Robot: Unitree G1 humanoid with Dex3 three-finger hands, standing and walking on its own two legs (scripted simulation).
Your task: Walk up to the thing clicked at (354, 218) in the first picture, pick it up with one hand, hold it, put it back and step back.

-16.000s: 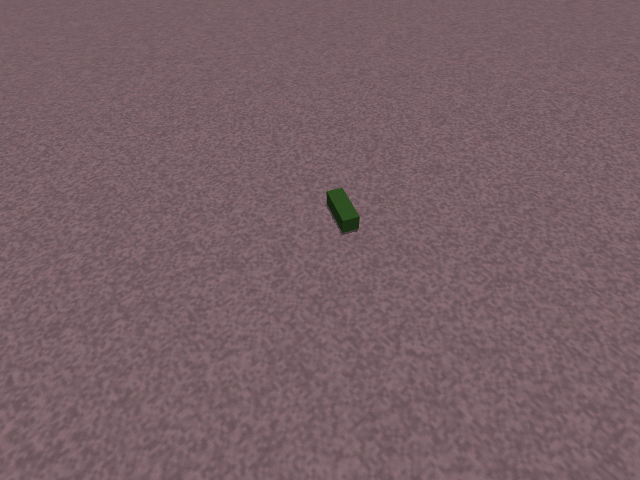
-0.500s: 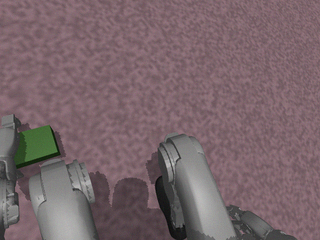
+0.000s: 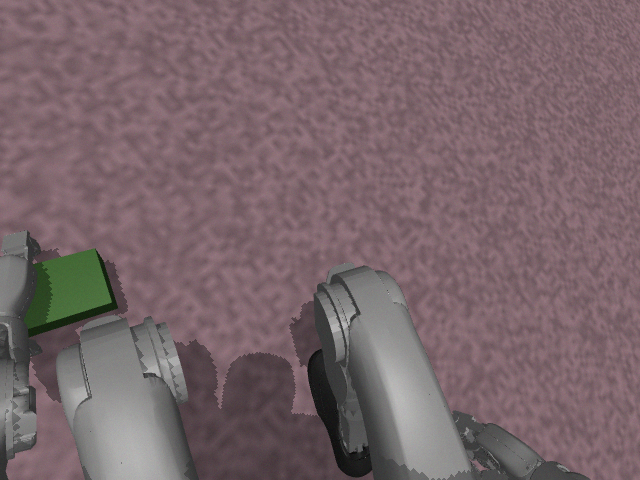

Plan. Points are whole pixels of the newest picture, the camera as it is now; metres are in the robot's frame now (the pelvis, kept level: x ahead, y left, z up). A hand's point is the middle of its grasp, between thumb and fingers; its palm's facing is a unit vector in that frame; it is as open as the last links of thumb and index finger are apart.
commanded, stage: close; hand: left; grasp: from above
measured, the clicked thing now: (21, 305) +0.37 +0.30 -0.25
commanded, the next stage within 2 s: none
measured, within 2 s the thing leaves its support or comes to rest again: neither
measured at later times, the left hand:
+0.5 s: hand (13, 312) +0.35 +0.30 -0.23, palm faces -0.43 -0.15 -0.89, open 12.5 cm
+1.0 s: hand (13, 310) +0.36 +0.30 -0.23, palm faces -0.43 -0.15 -0.89, open 12.3 cm
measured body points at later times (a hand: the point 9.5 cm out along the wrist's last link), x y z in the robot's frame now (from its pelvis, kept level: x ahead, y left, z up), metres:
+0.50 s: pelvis +0.00 +0.00 +0.01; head +0.23 +0.12 +0.37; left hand +0.37 +0.31 -0.18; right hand +0.09 -0.27 -0.07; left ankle +0.07 +0.14 -0.26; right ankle +0.11 -0.14 -0.26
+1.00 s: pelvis +0.00 +0.00 +0.01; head +0.23 +0.12 +0.37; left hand +0.37 +0.31 -0.18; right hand +0.09 -0.27 -0.06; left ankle +0.07 +0.14 -0.26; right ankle +0.11 -0.14 -0.26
